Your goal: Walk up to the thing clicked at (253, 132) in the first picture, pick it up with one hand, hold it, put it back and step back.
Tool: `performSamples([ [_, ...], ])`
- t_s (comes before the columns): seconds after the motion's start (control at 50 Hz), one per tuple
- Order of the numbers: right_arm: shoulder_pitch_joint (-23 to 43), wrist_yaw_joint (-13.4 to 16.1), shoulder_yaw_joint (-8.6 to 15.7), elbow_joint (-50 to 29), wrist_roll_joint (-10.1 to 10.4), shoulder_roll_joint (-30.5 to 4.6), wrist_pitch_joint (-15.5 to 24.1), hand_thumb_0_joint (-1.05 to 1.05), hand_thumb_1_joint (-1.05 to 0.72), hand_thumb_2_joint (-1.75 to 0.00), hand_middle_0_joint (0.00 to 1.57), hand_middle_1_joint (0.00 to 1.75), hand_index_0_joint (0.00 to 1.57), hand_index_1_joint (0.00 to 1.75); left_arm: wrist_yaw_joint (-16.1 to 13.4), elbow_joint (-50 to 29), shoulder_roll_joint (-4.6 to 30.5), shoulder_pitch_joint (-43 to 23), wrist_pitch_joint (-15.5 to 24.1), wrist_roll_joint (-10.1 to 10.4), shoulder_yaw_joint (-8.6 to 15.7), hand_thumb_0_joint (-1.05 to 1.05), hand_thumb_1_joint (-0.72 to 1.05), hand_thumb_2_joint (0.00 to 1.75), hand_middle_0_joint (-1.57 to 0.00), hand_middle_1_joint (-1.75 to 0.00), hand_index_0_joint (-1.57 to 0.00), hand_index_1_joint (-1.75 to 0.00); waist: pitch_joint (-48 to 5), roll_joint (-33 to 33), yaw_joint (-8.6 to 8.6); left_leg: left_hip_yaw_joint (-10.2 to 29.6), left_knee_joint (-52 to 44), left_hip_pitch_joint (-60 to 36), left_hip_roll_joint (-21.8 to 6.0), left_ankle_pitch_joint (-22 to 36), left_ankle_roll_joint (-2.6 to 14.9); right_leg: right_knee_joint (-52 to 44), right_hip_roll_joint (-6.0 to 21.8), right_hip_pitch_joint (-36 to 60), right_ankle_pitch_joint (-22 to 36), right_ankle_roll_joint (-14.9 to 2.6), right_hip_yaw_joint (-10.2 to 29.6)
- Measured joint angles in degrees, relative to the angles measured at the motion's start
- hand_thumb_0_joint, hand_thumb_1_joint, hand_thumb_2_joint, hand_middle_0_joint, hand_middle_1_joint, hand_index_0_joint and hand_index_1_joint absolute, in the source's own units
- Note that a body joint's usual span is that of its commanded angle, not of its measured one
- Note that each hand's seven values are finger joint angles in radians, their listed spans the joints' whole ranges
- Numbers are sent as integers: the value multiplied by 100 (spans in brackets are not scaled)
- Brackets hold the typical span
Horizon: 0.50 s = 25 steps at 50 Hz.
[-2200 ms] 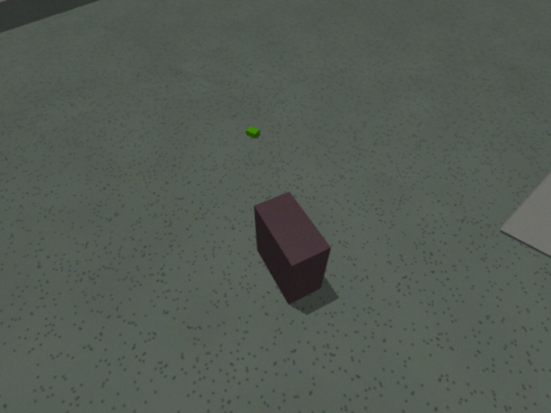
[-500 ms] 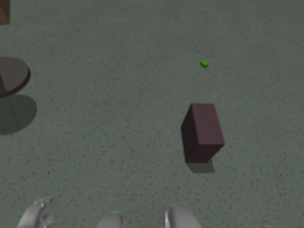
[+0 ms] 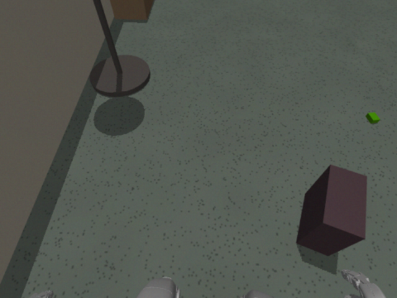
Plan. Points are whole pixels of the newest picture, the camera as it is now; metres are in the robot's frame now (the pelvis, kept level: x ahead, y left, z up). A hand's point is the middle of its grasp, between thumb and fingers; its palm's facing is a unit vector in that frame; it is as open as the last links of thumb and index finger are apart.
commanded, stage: walk up
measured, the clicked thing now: (372, 117) +1.25 -1.07 -0.74
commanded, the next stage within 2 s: stand in 1.16 s
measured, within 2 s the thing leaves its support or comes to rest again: neither
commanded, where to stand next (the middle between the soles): +0.08 -0.01 m, yaw +10 degrees
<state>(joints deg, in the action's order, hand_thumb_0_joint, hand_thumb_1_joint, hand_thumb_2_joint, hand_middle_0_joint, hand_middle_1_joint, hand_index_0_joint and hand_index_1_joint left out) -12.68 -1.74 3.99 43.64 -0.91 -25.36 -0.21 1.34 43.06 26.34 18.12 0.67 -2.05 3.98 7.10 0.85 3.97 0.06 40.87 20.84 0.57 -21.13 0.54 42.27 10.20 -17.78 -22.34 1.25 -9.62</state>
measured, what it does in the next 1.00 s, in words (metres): steps on the spot: left foot, then right foot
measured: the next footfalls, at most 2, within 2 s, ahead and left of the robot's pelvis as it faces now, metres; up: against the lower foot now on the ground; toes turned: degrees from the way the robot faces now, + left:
left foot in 0.02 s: +0.04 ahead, +0.13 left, +0.00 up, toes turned +9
right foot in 0.28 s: +0.09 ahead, -0.14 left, +0.00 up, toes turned +10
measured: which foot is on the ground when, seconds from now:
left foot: up 0.00-0.00, down 0.02-1.00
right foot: down 0.00-0.02, up 0.04-0.26, down 0.28-1.00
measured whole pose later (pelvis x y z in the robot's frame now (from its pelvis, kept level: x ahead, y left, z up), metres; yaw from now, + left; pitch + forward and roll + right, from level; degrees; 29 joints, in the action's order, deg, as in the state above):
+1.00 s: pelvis +0.01 -0.01 +0.02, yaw +13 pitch -3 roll +0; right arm -6.7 -0.8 -0.5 60.4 -0.1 -20.8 1.5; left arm 1.1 59.4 20.9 6.8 1.1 -0.2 -0.4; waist 3.9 -0.1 0.6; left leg 3.8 30.0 13.7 0.8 -13.8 -0.6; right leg 29.4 2.9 -11.8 -15.0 1.6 -2.4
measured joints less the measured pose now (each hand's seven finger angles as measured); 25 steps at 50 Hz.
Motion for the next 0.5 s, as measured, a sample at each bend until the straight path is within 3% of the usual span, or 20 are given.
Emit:
performSamples([
  [0.04, 32, 44, -5, 43, -38, 89, 85, 0, -90, -90, 21, 30, 20, 30, -23, 37, 100, 11, -85, 39, 14, 0, 90, 90, -21, -30, -21, -30, 58, 232, 19, -56, -155, -117, 212, 329, 13, 553, 197, -183, -260, -50, 156],
  [0.08, 1, 68, -67, 34, -49, 132, 125, 0, -90, -90, 21, 30, 20, 30, -82, 189, 52, -34, -205, 71, -4, 0, 90, 90, -21, -30, -20, -30, 15, 224, -38, 62, 84, -12, 248, 214, 44, 1142, -70, -400, -869, -110, 534],
  [0.12, -34, 111, -136, 46, -22, 196, 139, 0, -90, -90, 21, 30, 20, 30, -95, 284, 8, -67, -248, 105, -39, 0, 90, 90, -20, -30, -20, -30, -26, 210, -98, 199, 80, -18, 253, 221, 63, 1509, -303, -565, -1049, -150, 748],
  [0.26, -27, 150, -251, 56, -11, 241, 93, 0, -90, -90, 21, 30, 20, 30, -50, 443, -196, -55, -95, 116, -87, 0, 90, 90, -20, -30, -20, -30, -144, 52, -231, 543, 274, 149, 226, 193, -46, 581, -586, -405, -580, -247, 793],
  [0.3, 22, 159, -243, 90, 20, 199, 20, 0, -90, -90, 21, 30, 20, 30, -70, 520, -289, -93, -36, 74, -91, 0, 90, 90, -21, -30, -20, -30, -124, -144, -244, 707, 506, 245, 145, 94, -94, 176, -728, -215, 44, -163, 670],
  [0.32, 39, 174, -225, 139, 42, 199, -27, 0, -90, -90, 21, 30, 20, 30, -70, 537, -335, -97, -8, 33, -109, 0, 90, 90, -21, -30, -20, -30, -136, -225, -237, 821, 632, 290, 165, -43, -26, 173, -757, -196, 90, -110, 598],
  [0.36, 56, 205, -204, 261, 50, 241, -83, 0, -90, -90, 21, 30, 20, 30, -42, 551, -361, -106, 19, -14, -146, 0, 90, 90, -21, -30, -20, -30, -160, -167, -162, 729, 1169, 418, 310, -669, 13, 200, -659, -189, 48, -123, 596],
  [0.42, 27, 172, -162, 395, 68, 181, -49, 0, -90, -90, 21, 30, 20, 30, -43, 578, -448, -182, 51, -38, -185, 0, 90, 90, -21, -30, -21, -30, -134, -157, -120, 391, 1509, 454, 285, -821, 40, -7, -487, -57, 131, -108, 541],
  [0.5, -40, 98, -102, 497, 51, 126, 85, 0, -90, -90, 21, 30, 20, 30, -4, 551, -378, -222, 41, -38, -215, 0, 90, 90, -21, -30, -21, -30, -151, -71, -153, 45, 203, -61, 152, -348, 67, -15, -278, -102, 139, -25, 506],
])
